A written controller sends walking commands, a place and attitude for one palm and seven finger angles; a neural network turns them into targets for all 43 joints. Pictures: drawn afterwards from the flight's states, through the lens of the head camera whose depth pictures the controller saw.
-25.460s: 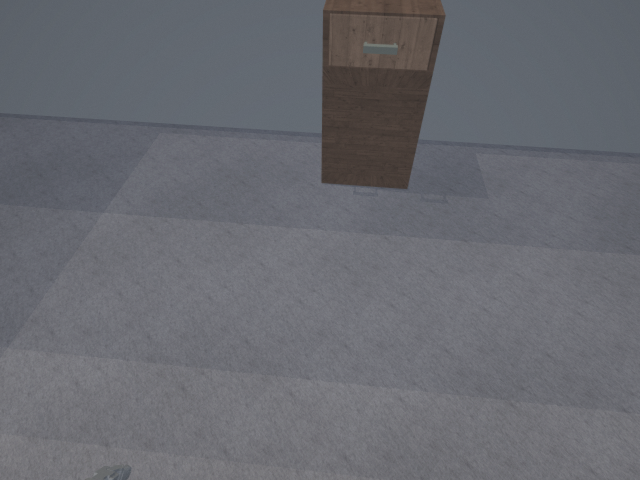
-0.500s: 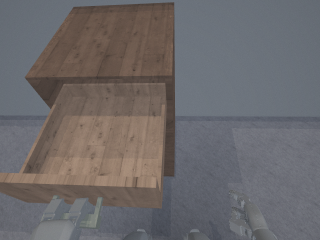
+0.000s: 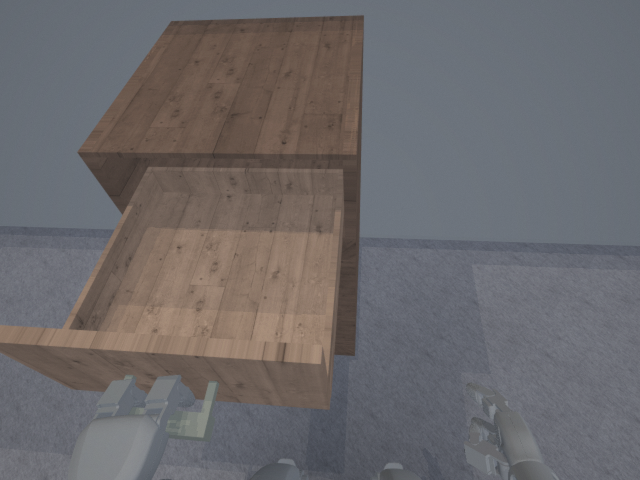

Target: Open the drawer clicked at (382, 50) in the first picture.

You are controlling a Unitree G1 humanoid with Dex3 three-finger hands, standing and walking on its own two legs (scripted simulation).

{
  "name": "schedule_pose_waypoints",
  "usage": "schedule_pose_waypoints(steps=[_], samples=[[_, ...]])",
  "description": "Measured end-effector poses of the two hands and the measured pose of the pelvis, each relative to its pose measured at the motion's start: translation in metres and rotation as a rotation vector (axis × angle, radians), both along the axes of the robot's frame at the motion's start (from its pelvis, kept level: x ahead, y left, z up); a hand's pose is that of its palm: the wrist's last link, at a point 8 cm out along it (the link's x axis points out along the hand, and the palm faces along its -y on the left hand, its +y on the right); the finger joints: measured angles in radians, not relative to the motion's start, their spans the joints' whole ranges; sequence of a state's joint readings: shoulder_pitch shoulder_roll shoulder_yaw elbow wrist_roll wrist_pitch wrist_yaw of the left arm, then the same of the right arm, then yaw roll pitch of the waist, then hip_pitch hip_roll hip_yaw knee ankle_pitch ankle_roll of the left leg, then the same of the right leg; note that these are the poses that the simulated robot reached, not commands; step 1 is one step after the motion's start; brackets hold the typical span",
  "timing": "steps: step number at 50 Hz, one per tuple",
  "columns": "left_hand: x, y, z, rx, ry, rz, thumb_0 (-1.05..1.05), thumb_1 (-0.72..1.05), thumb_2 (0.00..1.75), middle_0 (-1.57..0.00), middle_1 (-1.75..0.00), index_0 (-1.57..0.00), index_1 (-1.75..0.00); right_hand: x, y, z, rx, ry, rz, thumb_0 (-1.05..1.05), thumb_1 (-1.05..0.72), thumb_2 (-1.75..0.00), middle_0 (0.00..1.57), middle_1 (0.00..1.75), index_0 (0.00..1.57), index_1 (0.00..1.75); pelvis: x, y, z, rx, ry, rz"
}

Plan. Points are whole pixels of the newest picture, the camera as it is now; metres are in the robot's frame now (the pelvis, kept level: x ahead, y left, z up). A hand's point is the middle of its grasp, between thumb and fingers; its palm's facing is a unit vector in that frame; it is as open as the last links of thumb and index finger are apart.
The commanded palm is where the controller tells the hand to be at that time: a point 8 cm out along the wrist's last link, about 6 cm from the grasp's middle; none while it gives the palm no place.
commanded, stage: open the thumb to release the handle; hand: left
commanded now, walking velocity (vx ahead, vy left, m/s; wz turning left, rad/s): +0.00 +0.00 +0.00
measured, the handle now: (164, 404) +0.21 +0.21 +0.00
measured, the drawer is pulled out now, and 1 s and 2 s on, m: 0.30 0.30 0.30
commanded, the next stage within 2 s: lift the hand off the handle in 0.08 s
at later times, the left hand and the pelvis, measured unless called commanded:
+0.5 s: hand (153, 456) +0.16 +0.21 -0.02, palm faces -0.02 -0.12 -0.99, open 13.8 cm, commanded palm +0.14 +0.22 +0.03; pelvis -0.01 +0.01 +0.00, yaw +0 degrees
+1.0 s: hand (136, 445) +0.16 +0.22 +0.02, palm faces -0.02 -0.14 -0.99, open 13.7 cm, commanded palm +0.14 +0.22 +0.07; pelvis +0.00 +0.01 +0.02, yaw -1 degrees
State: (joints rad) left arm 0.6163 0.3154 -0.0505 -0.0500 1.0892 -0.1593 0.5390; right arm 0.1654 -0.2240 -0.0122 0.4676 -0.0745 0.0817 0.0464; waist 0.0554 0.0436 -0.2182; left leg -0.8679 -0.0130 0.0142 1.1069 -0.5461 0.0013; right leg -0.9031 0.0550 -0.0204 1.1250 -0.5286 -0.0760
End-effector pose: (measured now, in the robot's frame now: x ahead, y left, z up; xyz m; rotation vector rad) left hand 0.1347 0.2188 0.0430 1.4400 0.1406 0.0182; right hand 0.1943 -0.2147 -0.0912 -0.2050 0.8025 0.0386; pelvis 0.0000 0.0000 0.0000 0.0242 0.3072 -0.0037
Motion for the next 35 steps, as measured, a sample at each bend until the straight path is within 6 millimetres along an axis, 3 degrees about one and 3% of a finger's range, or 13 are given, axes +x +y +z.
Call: schedule_pose_waypoints(steps=[5, 11, 26, 35], samples=[[-0.002, 0.001, -0.001, 0.003, -0.003, -0.014, 0.0, -0.27, 0.4, -0.33, -1.22, -0.34, -1.22, -0.006, -0.002, 0.0, -0.012, 0.003, -0.007, 0.01, -0.91, -0.9, 0.21, 0.3, 0.2, 0.3, -0.003, 0.002, 0.0, -0.004, -0.004, 0.001], [-0.003, 0.002, -0.002, 0.001, -0.021, -0.025, 0.0, -0.42, 0.33, -0.33, -1.22, -0.33, -1.2, -0.01, -0.003, -0.002, -0.02, 0.006, -0.014, 0.01, -0.91, -0.9, 0.2, 0.3, 0.2, 0.3, -0.006, 0.004, -0.002, -0.006, -0.001, 0.0], [0.002, 0.001, -0.008, 0.009, -0.056, -0.017, 0.0, -0.49, 0.3, -0.34, -1.24, -0.32, -1.2, -0.015, 0.01, -0.007, -0.008, 0.013, -0.013, 0.01, -0.91, -0.9, 0.21, 0.3, 0.2, 0.3, -0.015, 0.008, -0.004, -0.012, -0.008, 0.01], [0.007, 0.001, 0.0, 0.001, -0.028, -0.009, 0.0, -0.49, 0.3, -0.36, -1.22, -0.34, -1.21, -0.02, 0.007, 0.007, -0.005, 0.01, -0.037, 0.01, -0.91, -0.9, 0.21, 0.3, 0.2, 0.3, -0.013, 0.008, 0.007, -0.013, -0.038, 0.002]])
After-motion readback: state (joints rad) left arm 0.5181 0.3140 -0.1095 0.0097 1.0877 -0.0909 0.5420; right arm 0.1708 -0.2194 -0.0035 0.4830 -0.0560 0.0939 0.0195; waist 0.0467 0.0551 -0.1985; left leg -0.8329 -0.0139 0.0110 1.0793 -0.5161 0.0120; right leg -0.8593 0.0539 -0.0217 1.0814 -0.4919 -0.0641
